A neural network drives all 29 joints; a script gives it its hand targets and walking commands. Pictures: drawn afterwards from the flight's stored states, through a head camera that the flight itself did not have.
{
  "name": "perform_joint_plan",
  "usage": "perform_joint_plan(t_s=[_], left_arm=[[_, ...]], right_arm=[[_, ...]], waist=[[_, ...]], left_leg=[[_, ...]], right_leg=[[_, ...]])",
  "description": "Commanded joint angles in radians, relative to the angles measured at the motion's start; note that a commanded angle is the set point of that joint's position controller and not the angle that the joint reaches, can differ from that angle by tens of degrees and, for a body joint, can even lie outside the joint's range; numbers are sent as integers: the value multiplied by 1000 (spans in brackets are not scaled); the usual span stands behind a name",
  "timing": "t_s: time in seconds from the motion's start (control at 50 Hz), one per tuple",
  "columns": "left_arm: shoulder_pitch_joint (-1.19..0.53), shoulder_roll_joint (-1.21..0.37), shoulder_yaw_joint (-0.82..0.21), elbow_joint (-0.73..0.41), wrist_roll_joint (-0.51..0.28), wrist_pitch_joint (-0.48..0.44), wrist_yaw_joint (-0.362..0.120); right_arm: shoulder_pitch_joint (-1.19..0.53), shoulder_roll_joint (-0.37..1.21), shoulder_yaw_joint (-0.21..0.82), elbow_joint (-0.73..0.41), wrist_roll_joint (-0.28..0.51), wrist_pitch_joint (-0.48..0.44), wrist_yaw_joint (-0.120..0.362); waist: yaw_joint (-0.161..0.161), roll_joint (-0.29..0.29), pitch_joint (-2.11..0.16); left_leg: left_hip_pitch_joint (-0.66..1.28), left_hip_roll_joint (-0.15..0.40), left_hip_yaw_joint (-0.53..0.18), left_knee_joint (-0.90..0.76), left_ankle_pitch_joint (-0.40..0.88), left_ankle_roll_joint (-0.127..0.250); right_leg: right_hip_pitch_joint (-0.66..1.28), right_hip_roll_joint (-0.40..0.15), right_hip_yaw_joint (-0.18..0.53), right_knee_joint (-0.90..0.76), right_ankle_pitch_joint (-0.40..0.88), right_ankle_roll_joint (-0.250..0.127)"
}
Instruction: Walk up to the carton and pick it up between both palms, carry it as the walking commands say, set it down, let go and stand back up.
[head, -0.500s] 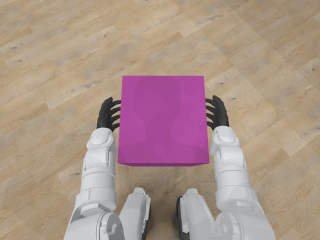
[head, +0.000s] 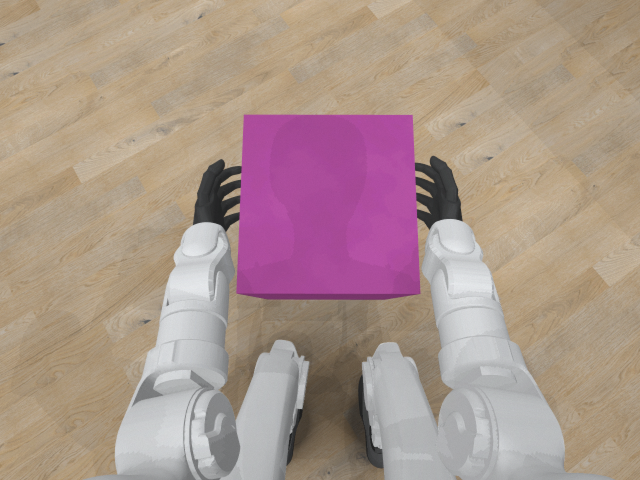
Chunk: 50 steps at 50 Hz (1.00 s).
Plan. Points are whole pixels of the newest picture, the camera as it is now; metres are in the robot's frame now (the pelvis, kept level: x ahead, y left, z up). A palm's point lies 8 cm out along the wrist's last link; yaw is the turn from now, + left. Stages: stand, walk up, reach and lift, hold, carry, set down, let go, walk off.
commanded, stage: set down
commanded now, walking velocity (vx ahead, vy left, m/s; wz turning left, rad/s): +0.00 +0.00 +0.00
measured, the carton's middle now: (326, 224) +0.44 +0.02 -0.14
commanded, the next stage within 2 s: none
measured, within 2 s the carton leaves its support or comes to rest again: neither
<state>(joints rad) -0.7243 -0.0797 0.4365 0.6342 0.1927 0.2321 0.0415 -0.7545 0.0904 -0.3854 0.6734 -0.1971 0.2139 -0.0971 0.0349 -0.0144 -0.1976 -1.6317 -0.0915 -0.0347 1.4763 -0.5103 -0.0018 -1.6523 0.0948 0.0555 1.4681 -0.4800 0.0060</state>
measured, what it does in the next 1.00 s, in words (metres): lowers itself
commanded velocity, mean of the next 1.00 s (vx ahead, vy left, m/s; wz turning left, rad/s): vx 0.00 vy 0.00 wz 0.00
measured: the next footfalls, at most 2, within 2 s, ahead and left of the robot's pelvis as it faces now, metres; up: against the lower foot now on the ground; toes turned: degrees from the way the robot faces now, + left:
none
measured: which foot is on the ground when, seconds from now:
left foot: down 0.00-1.00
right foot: down 0.00-1.00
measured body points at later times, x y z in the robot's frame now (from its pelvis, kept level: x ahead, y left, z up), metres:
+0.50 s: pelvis -0.02 +0.00 -0.07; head +0.24 +0.00 +0.29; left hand +0.45 +0.17 -0.17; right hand +0.46 -0.12 -0.17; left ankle +0.07 +0.11 -0.55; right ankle +0.08 -0.11 -0.55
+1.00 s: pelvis -0.03 +0.00 -0.14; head +0.28 +0.01 +0.19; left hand +0.47 +0.17 -0.26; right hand +0.49 -0.12 -0.26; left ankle +0.07 +0.11 -0.55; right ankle +0.08 -0.11 -0.55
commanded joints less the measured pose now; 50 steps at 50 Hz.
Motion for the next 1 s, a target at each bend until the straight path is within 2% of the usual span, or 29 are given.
perform_joint_plan(t_s=[0.0, 0.36, 0.98], left_arm=[[-608, -897, -535, 21, -102, -24, -194], [-791, -854, -497, 48, -111, -16, -177], [-1020, -752, -490, 79, -160, -12, -185]], right_arm=[[-554, 942, 519, 48, 87, -16, 186], [-742, 895, 452, 87, 93, -8, 167], [-979, 805, 442, 101, 153, -1, 158]], waist=[[14, -11, -818], [18, -10, -872], [20, -4, -923]], left_leg=[[395, -72, 23, -119, 289, -17], [240, -77, 53, 36, 224, -25], [52, -69, 76, 296, 251, -30]], right_leg=[[466, 79, -34, -88, 261, 16], [308, 94, -69, 72, 192, 16], [113, 90, -102, 330, 206, 22]])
